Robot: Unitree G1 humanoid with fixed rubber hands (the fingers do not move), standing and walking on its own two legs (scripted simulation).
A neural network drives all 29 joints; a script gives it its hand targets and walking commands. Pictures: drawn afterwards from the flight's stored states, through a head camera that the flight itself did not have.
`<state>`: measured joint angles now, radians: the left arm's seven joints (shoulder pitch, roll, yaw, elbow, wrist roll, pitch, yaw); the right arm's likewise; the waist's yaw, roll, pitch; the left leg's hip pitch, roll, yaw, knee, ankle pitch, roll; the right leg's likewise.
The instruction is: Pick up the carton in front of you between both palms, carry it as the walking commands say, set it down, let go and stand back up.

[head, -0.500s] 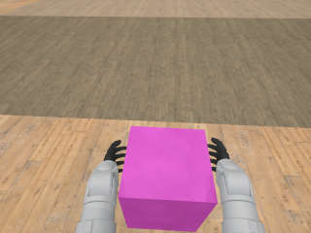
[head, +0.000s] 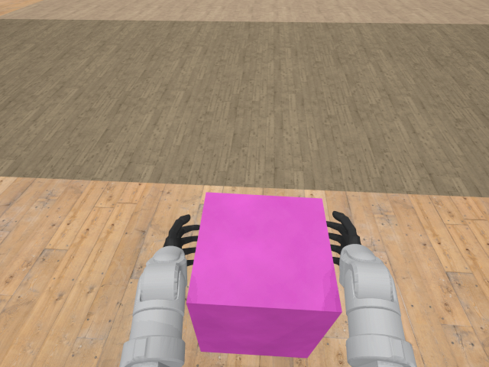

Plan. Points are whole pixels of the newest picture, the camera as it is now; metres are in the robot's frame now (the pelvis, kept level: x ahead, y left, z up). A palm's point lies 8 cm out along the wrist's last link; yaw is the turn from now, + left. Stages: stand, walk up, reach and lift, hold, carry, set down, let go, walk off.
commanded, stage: hold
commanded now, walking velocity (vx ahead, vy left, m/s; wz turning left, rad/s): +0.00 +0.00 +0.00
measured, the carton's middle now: (258, 278) +0.29 +0.00 -0.03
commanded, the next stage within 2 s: carry in 0.20 s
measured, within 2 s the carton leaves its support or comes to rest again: neither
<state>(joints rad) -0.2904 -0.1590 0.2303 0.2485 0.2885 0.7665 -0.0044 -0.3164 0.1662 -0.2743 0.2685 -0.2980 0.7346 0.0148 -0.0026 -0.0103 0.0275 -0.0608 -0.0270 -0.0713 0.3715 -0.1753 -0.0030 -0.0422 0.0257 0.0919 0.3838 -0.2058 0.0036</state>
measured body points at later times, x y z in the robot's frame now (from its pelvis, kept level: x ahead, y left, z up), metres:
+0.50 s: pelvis +0.06 -0.02 +0.00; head +0.03 -0.03 +0.45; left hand +0.36 +0.11 +0.07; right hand +0.36 -0.19 +0.07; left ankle +0.05 +0.10 -0.72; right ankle +0.01 -0.13 -0.74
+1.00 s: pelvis +0.33 -0.04 -0.01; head +0.32 -0.04 +0.44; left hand +0.62 +0.09 +0.07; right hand +0.60 -0.22 +0.08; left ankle +0.18 +0.08 -0.74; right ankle +0.45 -0.16 -0.73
